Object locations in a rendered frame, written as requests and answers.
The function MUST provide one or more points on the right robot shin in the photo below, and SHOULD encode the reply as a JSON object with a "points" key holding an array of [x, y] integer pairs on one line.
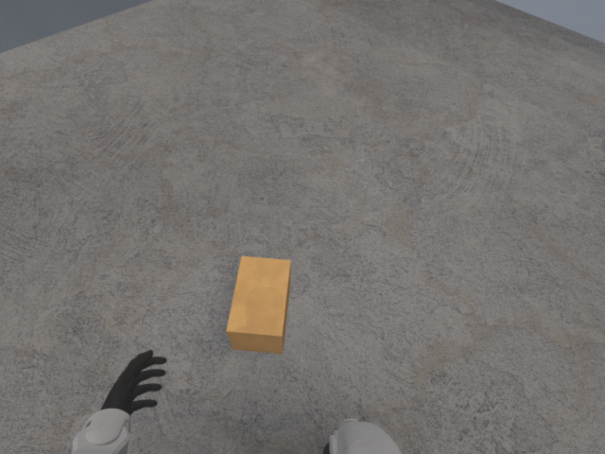
{"points": [[347, 421]]}

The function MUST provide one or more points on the robot left hand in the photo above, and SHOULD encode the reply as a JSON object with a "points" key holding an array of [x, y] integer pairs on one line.
{"points": [[125, 389]]}

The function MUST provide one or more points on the carton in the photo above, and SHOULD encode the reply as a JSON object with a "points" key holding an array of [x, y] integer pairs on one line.
{"points": [[258, 314]]}

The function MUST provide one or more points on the robot right thigh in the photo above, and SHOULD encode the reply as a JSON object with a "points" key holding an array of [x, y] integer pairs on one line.
{"points": [[361, 438]]}

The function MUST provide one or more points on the left robot forearm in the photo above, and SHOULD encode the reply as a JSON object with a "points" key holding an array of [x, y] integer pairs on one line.
{"points": [[105, 432]]}

